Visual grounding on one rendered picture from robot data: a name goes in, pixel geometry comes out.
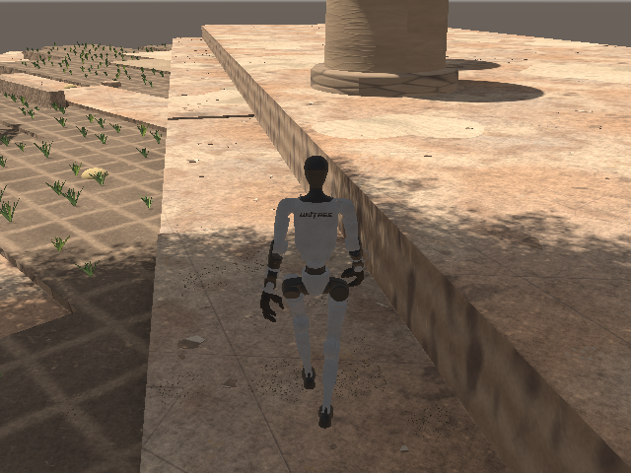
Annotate robot right upper arm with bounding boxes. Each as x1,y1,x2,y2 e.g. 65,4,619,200
336,198,360,251

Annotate right robot foot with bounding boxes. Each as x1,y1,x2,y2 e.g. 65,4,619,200
318,405,333,429

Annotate robot left upper arm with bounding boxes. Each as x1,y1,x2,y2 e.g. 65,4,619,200
272,198,296,254

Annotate robot right forearm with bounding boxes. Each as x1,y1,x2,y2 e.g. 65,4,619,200
349,237,364,272

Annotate robot left forearm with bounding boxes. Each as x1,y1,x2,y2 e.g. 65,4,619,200
262,240,283,294

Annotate right robot shin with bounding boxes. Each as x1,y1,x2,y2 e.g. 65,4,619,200
321,342,340,414

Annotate right robot hand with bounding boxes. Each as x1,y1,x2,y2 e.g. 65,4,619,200
341,266,364,287

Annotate left robot hand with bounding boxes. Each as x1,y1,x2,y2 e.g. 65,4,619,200
260,291,284,322

